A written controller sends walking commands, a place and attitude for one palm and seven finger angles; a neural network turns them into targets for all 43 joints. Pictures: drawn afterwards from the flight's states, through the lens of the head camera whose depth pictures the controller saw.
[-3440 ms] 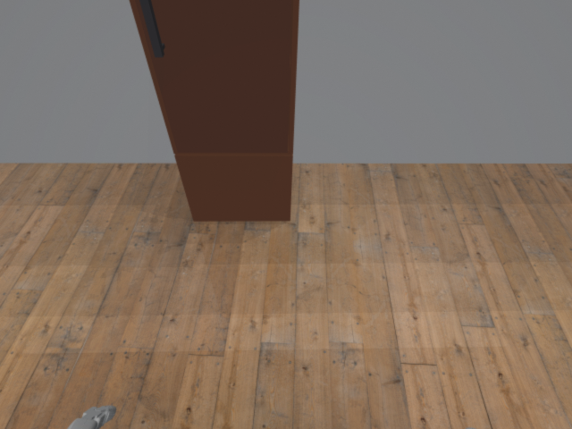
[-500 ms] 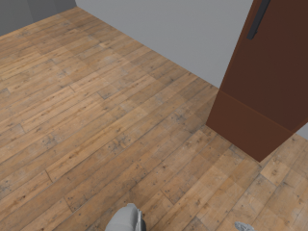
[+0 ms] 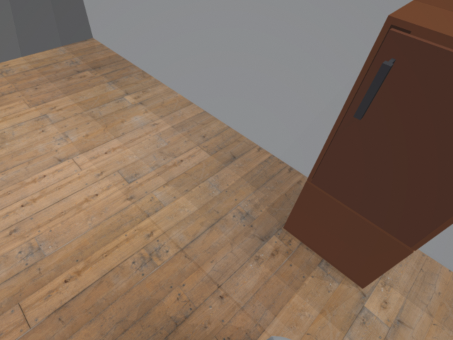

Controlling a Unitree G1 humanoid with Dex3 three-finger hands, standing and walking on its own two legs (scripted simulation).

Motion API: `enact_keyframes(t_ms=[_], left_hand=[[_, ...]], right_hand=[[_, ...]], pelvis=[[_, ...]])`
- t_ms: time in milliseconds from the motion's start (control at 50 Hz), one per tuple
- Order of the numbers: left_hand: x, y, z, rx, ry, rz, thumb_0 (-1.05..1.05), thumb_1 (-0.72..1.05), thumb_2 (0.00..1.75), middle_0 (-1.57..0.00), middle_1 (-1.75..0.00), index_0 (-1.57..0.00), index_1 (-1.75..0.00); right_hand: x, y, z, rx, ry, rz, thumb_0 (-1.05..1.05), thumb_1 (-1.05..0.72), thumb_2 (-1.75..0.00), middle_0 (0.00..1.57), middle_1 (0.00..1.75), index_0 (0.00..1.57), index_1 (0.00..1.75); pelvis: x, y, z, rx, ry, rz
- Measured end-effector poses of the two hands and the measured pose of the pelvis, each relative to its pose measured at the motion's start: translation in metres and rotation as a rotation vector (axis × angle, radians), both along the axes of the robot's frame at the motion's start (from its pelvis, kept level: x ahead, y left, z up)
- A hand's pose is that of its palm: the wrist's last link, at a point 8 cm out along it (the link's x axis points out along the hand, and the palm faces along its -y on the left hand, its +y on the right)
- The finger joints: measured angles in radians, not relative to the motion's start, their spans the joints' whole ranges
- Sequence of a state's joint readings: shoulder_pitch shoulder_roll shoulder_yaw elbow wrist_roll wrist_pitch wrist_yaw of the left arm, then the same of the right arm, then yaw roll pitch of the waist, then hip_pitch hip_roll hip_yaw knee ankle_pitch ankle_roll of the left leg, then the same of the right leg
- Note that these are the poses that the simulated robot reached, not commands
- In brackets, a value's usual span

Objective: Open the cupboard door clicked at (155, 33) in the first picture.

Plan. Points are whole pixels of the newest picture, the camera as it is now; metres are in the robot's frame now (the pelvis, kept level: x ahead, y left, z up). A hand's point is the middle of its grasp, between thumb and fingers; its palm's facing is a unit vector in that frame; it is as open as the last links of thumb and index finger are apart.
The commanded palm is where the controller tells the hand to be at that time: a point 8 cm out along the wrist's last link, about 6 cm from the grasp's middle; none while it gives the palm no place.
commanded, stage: turn to face it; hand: left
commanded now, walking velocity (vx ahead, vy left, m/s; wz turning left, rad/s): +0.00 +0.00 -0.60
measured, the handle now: (374, 89) +0.73 -0.33 +0.11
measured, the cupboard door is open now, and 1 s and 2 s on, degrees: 0 0 0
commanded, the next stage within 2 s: take the last steps up to it in 0.90 s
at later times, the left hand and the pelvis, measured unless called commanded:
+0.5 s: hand (157, 332) +0.16 +0.14 -0.16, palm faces -0.27 -0.93 -0.26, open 7.4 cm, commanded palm none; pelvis +0.03 -0.03 +0.00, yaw -18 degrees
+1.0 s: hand (151, 307) +0.21 +0.17 -0.17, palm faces -0.49 -0.85 -0.21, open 7.4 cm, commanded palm none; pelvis +0.04 +0.02 +0.00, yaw -32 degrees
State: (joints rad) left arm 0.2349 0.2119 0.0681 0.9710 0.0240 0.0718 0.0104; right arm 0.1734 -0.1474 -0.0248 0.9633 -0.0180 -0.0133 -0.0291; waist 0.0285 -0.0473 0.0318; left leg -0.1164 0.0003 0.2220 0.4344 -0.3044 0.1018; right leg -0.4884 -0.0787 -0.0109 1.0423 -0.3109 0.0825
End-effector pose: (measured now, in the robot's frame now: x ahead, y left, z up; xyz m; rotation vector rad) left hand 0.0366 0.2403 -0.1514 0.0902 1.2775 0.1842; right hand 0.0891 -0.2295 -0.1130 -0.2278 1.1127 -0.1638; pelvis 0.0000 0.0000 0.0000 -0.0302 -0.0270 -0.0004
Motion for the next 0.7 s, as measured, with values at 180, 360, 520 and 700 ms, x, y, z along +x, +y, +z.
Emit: enact_keyframes(t_ms=[180,360,520,700], left_hand=[[0.072,-0.028,0.005,0.042,0.004,-0.200,0.01,0.91,0.90,-0.19,-0.30,-0.20,-0.30],[0.118,-0.051,0.021,0.109,-0.080,-0.297,0.01,0.91,0.90,-0.20,-0.30,-0.20,-0.30],[0.136,-0.051,0.026,0.087,-0.062,-0.386,0.01,0.90,0.90,-0.20,-0.30,-0.20,-0.30],[0.173,-0.018,0.001,0.041,-0.072,-0.433,0.01,0.90,0.90,-0.20,-0.30,-0.20,-0.30]], right_hand=[[-0.078,-0.036,-0.034,0.036,0.180,-0.218,0.00,-0.91,-0.90,0.20,0.30,0.20,0.30],[-0.106,-0.064,-0.042,0.060,0.262,-0.330,0.01,-0.91,-0.90,0.20,0.30,0.19,0.30],[-0.060,-0.064,-0.024,0.047,0.078,-0.364,0.01,-0.91,-0.90,0.20,0.30,0.19,0.30],[-0.038,-0.025,-0.008,-0.017,-0.033,-0.401,0.00,-0.91,-0.90,0.20,0.30,0.19,0.30]], pelvis=[[0.019,-0.021,-0.011,0.018,0.008,-0.133],[0.027,-0.043,-0.011,0.030,0.008,-0.227],[0.034,-0.030,-0.002,0.048,0.025,-0.316],[0.047,0.011,-0.012,0.029,0.023,-0.414]])
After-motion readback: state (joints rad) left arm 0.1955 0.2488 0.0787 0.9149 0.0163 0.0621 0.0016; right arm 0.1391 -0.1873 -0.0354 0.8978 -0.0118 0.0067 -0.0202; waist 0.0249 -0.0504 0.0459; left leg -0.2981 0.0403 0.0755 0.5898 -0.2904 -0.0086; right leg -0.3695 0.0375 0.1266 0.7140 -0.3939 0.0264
